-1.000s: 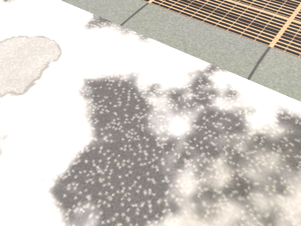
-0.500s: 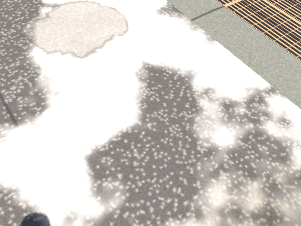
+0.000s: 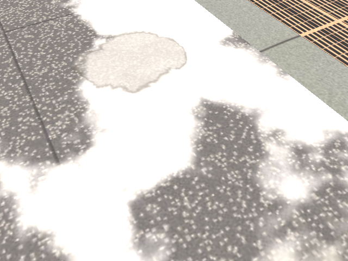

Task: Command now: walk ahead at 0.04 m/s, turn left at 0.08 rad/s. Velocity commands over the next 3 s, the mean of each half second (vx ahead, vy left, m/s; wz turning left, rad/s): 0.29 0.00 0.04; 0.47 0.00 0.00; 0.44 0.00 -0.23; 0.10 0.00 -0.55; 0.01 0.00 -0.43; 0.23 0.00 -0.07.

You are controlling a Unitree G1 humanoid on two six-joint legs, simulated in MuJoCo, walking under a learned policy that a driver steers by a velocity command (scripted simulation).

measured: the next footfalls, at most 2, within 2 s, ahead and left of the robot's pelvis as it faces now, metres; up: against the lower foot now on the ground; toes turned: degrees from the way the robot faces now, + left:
right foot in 0.64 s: +0.39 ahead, -0.12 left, +0.00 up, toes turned -1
left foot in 1.20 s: +0.70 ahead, +0.11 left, +0.00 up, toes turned +0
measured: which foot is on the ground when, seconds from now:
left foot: down 0.00-0.64, up 0.66-1.00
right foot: down 0.00-0.26, up 0.28-0.62, down 0.64-1.00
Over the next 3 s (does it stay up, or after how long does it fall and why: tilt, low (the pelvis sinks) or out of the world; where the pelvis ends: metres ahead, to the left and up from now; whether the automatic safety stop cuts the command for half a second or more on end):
stays up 0.88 -0.04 0.00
